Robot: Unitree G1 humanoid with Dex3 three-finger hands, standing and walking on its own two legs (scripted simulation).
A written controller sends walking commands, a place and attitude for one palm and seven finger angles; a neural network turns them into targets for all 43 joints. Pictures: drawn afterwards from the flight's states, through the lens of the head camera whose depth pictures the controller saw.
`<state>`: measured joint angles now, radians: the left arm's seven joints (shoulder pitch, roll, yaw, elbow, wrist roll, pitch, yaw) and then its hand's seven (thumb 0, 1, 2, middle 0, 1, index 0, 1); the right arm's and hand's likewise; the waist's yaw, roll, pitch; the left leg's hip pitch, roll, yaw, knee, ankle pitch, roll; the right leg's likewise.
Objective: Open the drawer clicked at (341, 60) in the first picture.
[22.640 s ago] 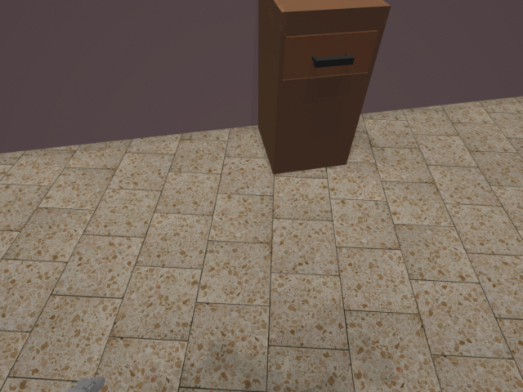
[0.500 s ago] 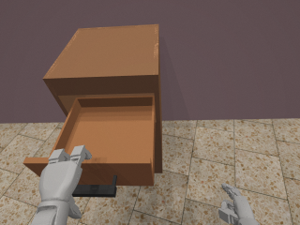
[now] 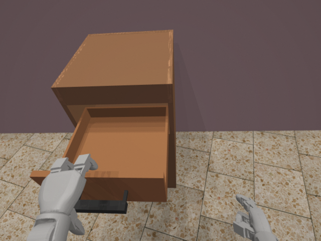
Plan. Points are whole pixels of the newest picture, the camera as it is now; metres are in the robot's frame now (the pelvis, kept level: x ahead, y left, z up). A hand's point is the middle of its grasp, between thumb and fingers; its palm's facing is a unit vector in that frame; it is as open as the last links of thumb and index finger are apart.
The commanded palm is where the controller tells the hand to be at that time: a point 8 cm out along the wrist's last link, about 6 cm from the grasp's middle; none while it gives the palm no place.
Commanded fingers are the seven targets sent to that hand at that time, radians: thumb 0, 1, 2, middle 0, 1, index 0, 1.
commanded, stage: draw the hand back to the body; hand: left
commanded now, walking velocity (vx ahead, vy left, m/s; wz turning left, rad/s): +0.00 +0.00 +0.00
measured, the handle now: (101, 199) +0.24 +0.24 -0.10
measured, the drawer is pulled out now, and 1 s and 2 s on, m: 0.30 0.30 0.30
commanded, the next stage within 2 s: step back with the hand held close in 1.62 s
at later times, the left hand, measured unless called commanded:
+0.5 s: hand (61, 193) +0.19 +0.25 +0.07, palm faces +0.04 -0.10 -0.99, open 13.8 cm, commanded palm +0.16 +0.25 +0.13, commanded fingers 0.00 -0.50 0.30 -0.30 -1.20 -0.30 -1.20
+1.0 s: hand (56, 170) +0.20 +0.24 +0.15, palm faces +0.37 -0.84 -0.39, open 12.3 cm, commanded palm +0.15 +0.28 +0.17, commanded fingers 0.00 0.20 0.60 -0.25 -0.75 -0.25 -0.75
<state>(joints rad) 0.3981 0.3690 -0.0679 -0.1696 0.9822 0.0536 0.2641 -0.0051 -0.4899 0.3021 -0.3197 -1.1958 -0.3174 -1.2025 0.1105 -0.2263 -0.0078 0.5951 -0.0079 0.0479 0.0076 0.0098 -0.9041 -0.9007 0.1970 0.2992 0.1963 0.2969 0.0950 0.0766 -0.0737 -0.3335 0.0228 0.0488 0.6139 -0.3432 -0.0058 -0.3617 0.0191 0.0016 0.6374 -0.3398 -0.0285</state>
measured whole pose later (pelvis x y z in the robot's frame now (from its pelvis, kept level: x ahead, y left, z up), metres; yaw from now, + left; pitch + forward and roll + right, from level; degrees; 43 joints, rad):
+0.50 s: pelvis +0.01 +0.00 +0.00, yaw +0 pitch +2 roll +0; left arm 0.47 0.44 0.01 -0.30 0.93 0.03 0.20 0.00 -0.49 0.30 -0.32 -1.20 -0.32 -1.20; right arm 0.12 -0.24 0.00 0.57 0.00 0.06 0.01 0.01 -0.90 -0.90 0.20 0.30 0.20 0.30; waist 0.11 0.09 -0.05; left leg -0.28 0.02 0.04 0.58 -0.34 0.00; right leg -0.30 0.02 -0.01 0.58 -0.32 -0.02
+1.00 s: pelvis +0.02 +0.00 +0.01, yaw +2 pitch -2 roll +0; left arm 0.54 0.30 0.21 -0.45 -0.04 -0.10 0.12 -0.01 -0.12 0.46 -0.29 -0.96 -0.28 -0.96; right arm 0.21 -0.20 0.03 0.61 0.00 -0.15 -0.08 0.01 -0.90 -0.90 0.20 0.30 0.20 0.30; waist 0.05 0.06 0.01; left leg -0.12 0.02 0.01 0.45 -0.30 0.00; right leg -0.11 0.02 -0.03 0.43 -0.29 -0.02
